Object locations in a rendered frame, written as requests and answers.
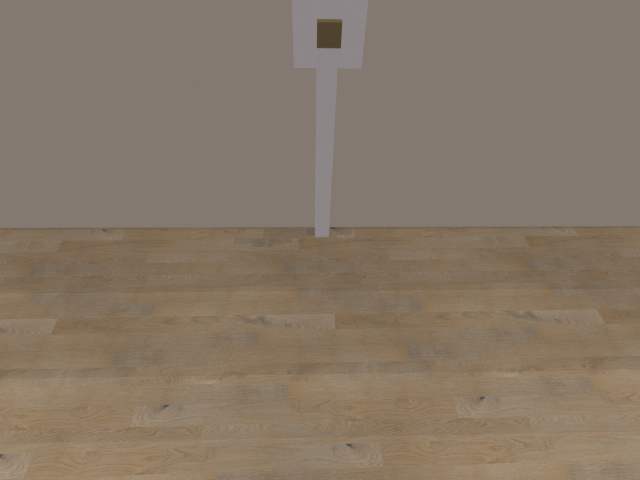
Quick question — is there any button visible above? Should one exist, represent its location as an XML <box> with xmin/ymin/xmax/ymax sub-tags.
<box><xmin>317</xmin><ymin>19</ymin><xmax>342</xmax><ymax>48</ymax></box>

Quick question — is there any panel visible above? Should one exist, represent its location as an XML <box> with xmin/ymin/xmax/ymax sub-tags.
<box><xmin>292</xmin><ymin>0</ymin><xmax>368</xmax><ymax>237</ymax></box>

